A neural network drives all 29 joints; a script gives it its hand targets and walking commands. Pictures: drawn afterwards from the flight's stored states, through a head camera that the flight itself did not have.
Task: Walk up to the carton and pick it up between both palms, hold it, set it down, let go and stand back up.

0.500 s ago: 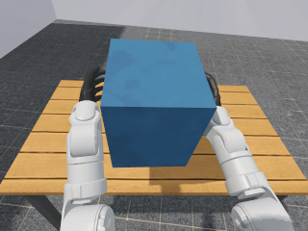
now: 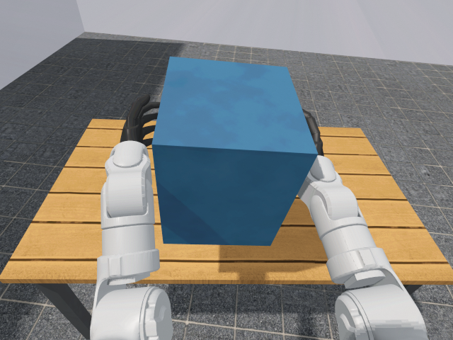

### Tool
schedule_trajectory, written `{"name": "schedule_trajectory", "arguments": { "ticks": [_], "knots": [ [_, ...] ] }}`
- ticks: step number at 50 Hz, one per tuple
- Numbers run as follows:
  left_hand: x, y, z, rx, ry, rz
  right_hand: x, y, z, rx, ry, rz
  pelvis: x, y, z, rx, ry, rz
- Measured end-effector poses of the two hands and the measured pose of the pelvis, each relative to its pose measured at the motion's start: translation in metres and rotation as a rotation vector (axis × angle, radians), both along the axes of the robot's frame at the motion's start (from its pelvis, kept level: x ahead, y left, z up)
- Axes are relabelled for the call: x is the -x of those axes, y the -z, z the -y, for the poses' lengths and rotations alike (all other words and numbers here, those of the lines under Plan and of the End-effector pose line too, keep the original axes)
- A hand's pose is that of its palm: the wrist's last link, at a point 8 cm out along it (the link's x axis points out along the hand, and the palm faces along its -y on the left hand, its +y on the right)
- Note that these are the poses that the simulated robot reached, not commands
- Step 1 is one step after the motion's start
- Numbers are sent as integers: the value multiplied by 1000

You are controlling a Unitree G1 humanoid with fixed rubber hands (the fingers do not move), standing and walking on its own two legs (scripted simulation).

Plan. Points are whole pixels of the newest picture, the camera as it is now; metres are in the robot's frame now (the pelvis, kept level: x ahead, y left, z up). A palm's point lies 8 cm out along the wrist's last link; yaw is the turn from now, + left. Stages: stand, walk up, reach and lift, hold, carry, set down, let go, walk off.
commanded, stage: hold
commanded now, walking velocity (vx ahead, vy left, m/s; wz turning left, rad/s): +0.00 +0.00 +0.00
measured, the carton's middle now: (223, 157) +0.37 +0.01 +0.15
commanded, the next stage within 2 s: none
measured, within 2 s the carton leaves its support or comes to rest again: neither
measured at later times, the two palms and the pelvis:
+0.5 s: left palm (138, 145) +0.36 +0.15 +0.18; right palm (310, 155) +0.36 -0.14 +0.17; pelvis +0.01 +0.00 +0.00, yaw +0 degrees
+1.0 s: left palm (136, 144) +0.36 +0.15 +0.19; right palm (309, 155) +0.36 -0.14 +0.17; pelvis +0.01 +0.00 +0.00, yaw +0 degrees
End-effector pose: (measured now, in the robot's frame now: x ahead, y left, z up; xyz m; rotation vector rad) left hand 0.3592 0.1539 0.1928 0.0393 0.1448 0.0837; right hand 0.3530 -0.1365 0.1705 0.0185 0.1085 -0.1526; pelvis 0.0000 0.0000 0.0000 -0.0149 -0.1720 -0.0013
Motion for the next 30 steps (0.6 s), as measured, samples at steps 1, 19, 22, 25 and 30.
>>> {"name": "schedule_trajectory", "arguments": {
  "ticks": [1,19,22,25,30],
  "knots": [
    [0,2,0,0,2,-4,0,1,0,-2,1,-3,0,0,0,0,1,-3],
    [-2,3,4,-3,-7,12,-4,-2,4,5,-2,15,-4,0,2,1,-1,-8],
    [-4,7,4,5,-5,-10,-5,3,5,4,-2,-8,-7,0,3,-1,0,-1],
    [-5,9,4,5,-3,-8,-6,4,4,5,-4,-5,-9,0,3,0,0,-5],
    [-3,4,1,3,-12,24,-7,-2,2,8,-14,28,-11,1,3,4,-2,-6]
  ]
}}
